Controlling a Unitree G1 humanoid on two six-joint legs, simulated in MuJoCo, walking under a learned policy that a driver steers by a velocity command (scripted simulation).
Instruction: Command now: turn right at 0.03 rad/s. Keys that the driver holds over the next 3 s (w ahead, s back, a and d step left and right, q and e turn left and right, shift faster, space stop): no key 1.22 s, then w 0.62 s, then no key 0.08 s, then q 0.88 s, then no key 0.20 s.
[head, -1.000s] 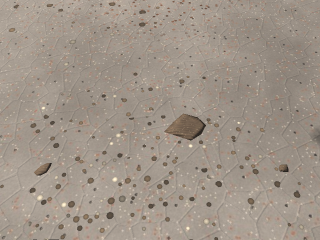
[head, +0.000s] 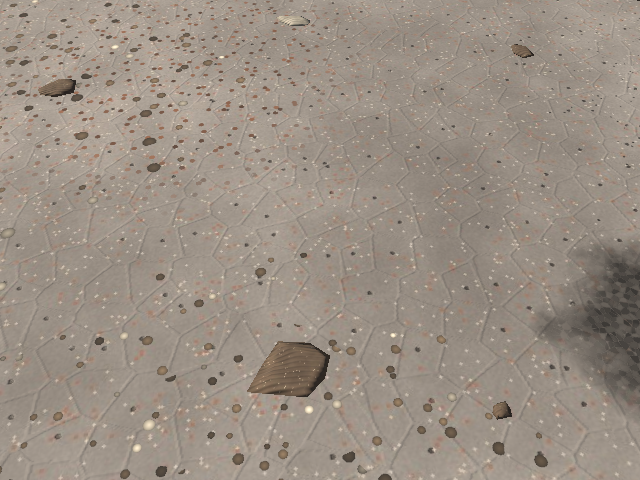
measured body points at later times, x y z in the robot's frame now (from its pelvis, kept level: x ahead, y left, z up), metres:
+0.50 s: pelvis +0.01 +0.00 +0.00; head +0.02 -0.01 +0.45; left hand +0.05 +0.25 -0.14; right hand +0.08 -0.27 -0.14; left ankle +0.04 +0.14 -0.73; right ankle -0.03 -0.12 -0.73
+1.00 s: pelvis +0.01 +0.00 +0.00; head +0.02 +0.00 +0.45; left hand +0.00 +0.24 -0.15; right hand +0.04 -0.25 -0.15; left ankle +0.04 +0.14 -0.73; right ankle -0.03 -0.12 -0.73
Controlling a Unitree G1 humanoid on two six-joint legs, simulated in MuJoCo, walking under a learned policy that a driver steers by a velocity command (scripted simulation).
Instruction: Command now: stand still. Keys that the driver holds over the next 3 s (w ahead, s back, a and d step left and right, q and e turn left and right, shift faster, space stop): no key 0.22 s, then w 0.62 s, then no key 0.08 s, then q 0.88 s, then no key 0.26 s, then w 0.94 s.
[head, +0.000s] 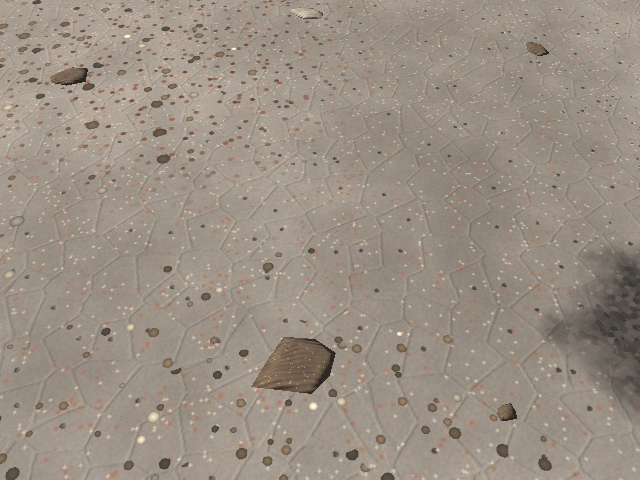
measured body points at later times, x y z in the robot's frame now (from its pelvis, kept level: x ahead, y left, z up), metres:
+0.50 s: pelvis +0.05 +0.03 -0.01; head +0.05 +0.05 +0.44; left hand +0.01 +0.28 -0.17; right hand +0.06 -0.22 -0.15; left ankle +0.04 +0.12 -0.74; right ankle -0.04 -0.11 -0.72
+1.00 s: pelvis +0.29 -0.02 -0.02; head +0.34 -0.03 +0.43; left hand +0.49 +0.22 -0.12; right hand +0.22 -0.27 -0.16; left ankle +0.09 +0.13 -0.65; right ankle +0.41 -0.11 -0.74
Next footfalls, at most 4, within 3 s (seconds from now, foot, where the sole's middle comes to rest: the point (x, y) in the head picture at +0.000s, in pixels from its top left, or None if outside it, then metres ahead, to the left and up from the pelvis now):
0.92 right None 0.45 -0.11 -0.77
1.48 left None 0.44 0.12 -0.77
1.94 right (376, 465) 0.54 -0.08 -0.77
2.30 left None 0.40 0.12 -0.77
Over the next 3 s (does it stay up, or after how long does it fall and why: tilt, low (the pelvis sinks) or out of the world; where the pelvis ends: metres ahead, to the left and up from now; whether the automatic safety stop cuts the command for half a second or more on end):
stays up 0.75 0.12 0.01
